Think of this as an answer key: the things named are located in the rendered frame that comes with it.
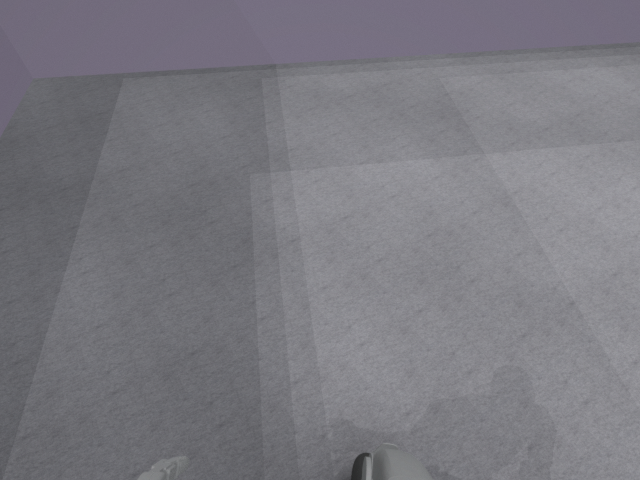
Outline right robot thigh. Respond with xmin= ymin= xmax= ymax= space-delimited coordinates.
xmin=362 ymin=449 xmax=433 ymax=480

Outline left robot hand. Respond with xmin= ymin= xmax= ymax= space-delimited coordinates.
xmin=137 ymin=456 xmax=189 ymax=480

